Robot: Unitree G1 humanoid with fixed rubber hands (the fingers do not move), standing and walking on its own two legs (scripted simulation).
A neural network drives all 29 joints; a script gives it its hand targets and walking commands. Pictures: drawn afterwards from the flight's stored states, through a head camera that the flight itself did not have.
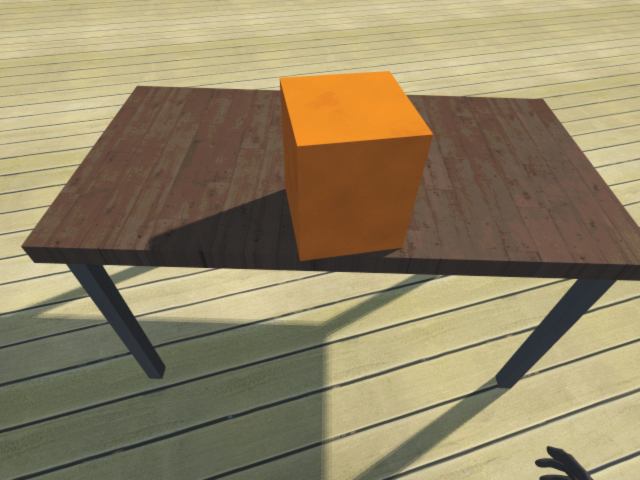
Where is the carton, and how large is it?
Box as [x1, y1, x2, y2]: [280, 71, 432, 260]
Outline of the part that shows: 389,71 280,78 285,185 300,260 402,247 432,137 432,133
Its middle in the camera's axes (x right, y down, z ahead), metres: +0.04 -0.13 +0.71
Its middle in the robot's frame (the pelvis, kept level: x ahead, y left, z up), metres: +0.64 -0.04 +0.04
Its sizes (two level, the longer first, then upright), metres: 0.210 0.200 0.250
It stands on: a table, 0.67 m high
